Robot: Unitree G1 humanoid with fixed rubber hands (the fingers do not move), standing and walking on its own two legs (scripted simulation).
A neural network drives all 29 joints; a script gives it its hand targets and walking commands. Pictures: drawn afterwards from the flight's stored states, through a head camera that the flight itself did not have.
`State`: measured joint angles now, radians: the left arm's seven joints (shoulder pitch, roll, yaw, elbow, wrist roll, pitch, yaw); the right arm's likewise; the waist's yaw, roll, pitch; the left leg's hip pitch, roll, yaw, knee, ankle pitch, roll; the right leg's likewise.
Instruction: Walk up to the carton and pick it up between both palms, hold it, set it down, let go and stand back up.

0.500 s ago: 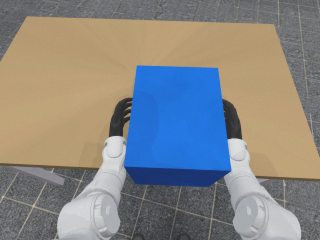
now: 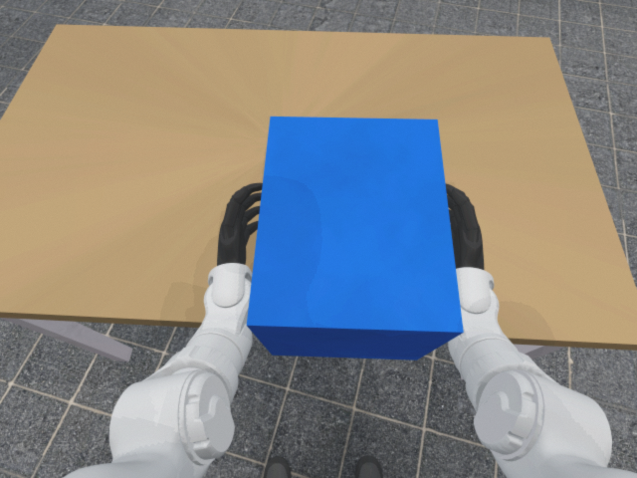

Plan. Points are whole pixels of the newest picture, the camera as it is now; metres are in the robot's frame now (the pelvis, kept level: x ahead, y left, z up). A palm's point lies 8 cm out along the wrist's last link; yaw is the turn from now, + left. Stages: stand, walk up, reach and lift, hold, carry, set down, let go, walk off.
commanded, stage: reach and lift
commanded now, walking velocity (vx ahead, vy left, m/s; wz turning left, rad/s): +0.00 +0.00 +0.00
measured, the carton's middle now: (348, 246) +0.42 -0.03 -0.02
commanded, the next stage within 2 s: none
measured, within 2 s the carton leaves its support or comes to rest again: leaves its support in 0.68 s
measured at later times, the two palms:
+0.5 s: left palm (234, 255) +0.41 +0.12 -0.02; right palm (463, 255) +0.40 -0.17 -0.01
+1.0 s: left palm (202, 218) +0.40 +0.13 +0.09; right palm (490, 208) +0.40 -0.16 +0.11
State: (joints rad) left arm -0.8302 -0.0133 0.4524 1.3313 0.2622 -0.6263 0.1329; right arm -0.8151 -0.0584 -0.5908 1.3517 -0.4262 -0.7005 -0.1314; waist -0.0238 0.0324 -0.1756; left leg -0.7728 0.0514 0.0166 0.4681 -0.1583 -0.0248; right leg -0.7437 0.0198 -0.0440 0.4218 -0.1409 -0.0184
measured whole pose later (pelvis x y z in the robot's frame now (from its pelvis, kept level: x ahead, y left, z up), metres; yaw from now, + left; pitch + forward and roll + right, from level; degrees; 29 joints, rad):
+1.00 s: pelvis +0.00 +0.00 +0.00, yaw +3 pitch +13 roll -1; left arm -0.76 0.06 0.08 1.15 -0.09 -0.22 0.18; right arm -0.73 -0.11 -0.03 0.99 0.11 -0.11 -0.19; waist -0.09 0.06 -0.24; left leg -0.56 0.03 -0.04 0.55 -0.22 -0.02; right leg -0.50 0.00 -0.09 0.50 -0.22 -0.01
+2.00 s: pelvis +0.00 +0.02 +0.02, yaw +3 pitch -4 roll -1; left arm -0.47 -0.04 0.20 0.22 0.20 0.46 0.08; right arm -0.56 -0.06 0.00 0.52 0.17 0.21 -0.21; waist -0.09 -0.04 0.02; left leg -0.12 0.01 -0.02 0.37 -0.18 0.00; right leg -0.04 -0.01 -0.08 0.27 -0.15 0.01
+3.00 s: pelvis +0.00 +0.02 +0.02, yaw +3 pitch -6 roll -1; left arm -0.52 -0.04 0.23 0.10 0.23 0.62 0.03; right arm -0.60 -0.08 0.02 0.47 0.22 0.30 -0.22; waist -0.08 -0.04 0.03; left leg -0.08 0.02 -0.01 0.37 -0.18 0.00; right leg -0.01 -0.01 -0.07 0.27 -0.15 0.01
